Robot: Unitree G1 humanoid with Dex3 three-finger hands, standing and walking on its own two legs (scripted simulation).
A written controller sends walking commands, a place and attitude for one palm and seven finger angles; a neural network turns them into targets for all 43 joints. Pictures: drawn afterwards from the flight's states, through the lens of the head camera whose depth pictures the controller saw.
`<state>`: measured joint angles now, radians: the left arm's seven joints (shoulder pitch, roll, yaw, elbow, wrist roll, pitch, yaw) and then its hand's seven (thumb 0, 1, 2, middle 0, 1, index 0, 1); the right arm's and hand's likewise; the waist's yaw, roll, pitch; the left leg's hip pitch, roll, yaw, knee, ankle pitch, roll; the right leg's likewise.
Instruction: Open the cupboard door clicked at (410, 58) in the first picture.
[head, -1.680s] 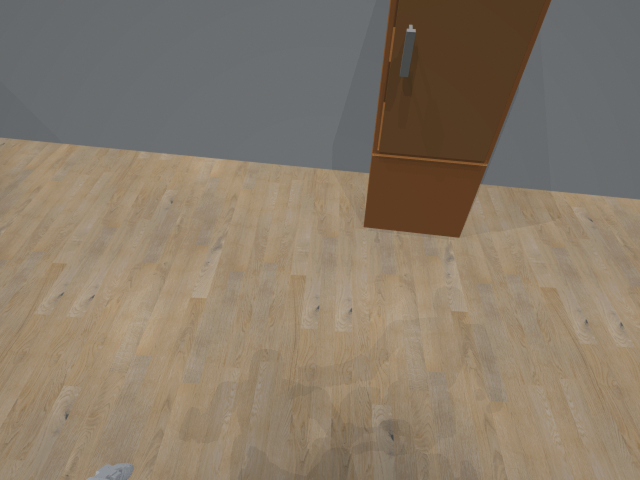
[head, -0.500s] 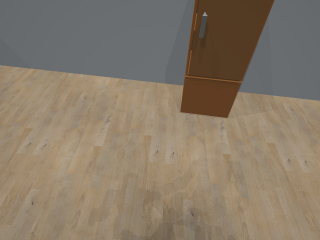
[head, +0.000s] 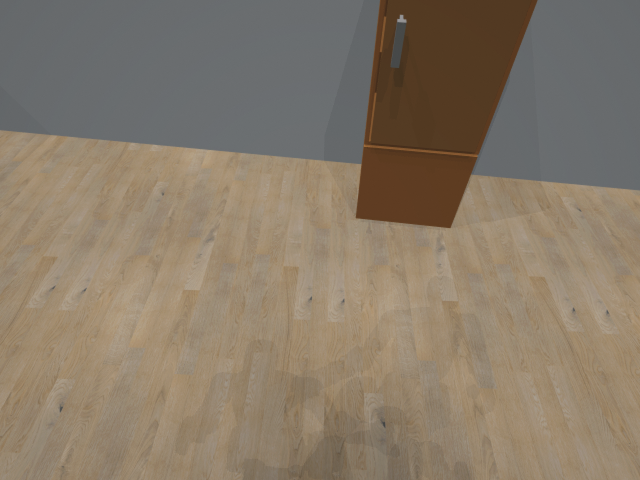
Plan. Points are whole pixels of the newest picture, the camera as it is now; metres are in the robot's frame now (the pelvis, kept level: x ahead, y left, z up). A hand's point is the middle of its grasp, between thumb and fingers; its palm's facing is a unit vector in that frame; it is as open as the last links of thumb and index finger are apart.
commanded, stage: walk to a spot facing it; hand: left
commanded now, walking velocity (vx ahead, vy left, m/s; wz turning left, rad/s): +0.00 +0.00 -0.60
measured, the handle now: (398, 41) +1.26 -0.13 +0.02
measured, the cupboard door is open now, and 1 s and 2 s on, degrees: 0 0 0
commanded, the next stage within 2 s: none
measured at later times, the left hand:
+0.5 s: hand out of the picture +0.03 +0.15 -0.15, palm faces -0.17 -0.96 -0.23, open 7.4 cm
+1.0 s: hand (247, 338) +0.38 +0.17 -0.18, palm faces -0.45 -0.87 -0.21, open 7.4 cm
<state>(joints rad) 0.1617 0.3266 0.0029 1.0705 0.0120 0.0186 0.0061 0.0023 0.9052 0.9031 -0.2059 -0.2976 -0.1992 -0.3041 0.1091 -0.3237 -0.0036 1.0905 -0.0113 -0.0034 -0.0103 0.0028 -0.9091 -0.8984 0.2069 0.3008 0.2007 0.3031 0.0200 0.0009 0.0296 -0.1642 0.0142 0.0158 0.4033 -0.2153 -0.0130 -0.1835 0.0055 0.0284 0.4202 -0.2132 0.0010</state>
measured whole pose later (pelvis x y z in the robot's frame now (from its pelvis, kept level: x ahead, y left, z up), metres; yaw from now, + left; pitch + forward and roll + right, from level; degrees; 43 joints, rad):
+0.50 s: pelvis +0.03 -0.04 +0.00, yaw -15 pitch +1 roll +2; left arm 0.44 0.16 0.03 1.00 0.02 -0.03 -0.01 0.00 0.91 0.90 -0.21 -0.30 -0.20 -0.30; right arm 0.16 -0.25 -0.06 0.96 -0.03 0.01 0.02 0.01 -0.91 -0.90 0.21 0.30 0.20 0.30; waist 0.04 0.02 0.03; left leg -0.57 0.08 0.02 1.10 -0.24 -0.07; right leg -0.17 0.07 0.08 0.40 -0.25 -0.07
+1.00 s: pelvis +0.23 +0.00 +0.00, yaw -33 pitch -1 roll -2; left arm 0.29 0.27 0.12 0.96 0.04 0.01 -0.03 0.00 0.91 0.90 -0.20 -0.30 -0.19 -0.30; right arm 0.25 -0.14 -0.03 0.95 -0.02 -0.08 -0.02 0.00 -0.92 -0.90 0.21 0.30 0.20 0.30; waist 0.04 -0.05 0.02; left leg -0.20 0.06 0.20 0.49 -0.27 0.04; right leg -0.54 -0.03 -0.01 1.27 -0.26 0.00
